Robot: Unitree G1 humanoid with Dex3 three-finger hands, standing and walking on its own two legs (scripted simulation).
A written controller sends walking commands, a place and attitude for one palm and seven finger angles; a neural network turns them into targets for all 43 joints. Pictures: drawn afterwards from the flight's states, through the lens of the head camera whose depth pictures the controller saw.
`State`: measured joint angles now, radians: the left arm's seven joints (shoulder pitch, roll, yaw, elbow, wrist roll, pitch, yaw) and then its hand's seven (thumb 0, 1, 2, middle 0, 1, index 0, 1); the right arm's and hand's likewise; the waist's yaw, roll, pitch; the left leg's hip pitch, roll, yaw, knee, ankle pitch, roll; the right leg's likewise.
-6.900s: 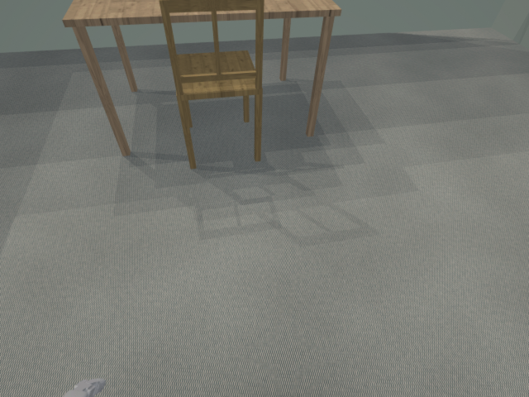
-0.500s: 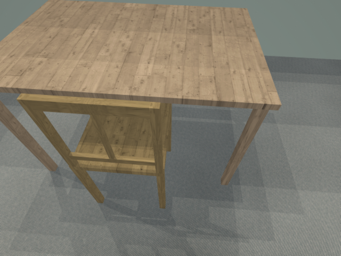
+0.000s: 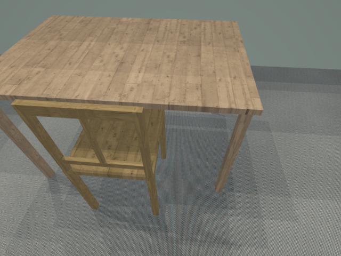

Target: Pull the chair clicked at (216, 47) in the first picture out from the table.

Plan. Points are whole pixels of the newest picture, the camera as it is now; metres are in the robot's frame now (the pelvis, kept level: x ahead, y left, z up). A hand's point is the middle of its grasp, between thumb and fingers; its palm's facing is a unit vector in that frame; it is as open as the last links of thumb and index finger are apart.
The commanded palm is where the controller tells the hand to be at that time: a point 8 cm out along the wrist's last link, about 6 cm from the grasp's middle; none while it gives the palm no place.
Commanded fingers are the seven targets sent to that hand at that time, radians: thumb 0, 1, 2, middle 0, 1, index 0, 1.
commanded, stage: come to a stop and stand still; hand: left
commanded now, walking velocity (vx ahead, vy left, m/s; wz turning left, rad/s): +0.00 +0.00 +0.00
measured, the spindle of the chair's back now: (93, 141) +0.49 +0.31 -0.10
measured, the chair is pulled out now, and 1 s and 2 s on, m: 0.00 0.00 0.00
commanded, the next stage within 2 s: look again from close up in 0.08 s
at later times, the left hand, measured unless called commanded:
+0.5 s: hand out of the picture -0.01 +0.22 -0.19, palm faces +0.04 -0.99 -0.17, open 7.4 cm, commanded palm none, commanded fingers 0.00 0.90 0.90 -0.20 -0.30 -0.20 -0.30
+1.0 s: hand out of the picture -0.04 +0.24 -0.18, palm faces +0.03 -0.99 -0.16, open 7.4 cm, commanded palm none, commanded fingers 0.00 0.90 0.90 -0.20 -0.30 -0.20 -0.30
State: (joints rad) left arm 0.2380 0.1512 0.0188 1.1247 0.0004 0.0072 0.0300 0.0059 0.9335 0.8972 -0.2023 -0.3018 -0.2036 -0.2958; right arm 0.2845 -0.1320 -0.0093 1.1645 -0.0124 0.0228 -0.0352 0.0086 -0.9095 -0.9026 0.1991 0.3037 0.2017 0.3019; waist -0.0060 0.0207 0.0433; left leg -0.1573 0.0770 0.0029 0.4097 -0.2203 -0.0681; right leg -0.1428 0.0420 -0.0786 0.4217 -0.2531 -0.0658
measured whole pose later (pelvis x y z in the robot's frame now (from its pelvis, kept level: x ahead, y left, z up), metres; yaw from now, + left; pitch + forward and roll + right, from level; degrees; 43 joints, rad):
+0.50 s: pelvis -0.01 +0.05 -0.01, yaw +0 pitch -2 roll -1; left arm 0.32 0.15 0.00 1.08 0.02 -0.01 0.04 0.01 0.91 0.90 -0.20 -0.30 -0.20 -0.30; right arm 0.28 -0.16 -0.01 1.05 -0.01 -0.01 -0.03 0.02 -0.94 -0.90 0.20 0.30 0.20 0.30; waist 0.01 -0.02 0.00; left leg -0.22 -0.01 0.04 0.53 -0.27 0.03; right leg -0.19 -0.02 -0.05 0.49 -0.27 0.01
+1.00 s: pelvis -0.02 +0.08 +0.00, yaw +0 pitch -2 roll +0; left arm 0.34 0.15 -0.01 1.10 0.02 0.00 0.04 0.00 0.91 0.90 -0.20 -0.30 -0.20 -0.30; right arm 0.30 -0.13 0.02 1.11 -0.01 -0.01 -0.02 0.01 -0.91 -0.90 0.20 0.30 0.20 0.30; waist 0.01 -0.03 0.03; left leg -0.20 -0.05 0.05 0.44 -0.22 0.07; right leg -0.19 -0.07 -0.04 0.44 -0.23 0.04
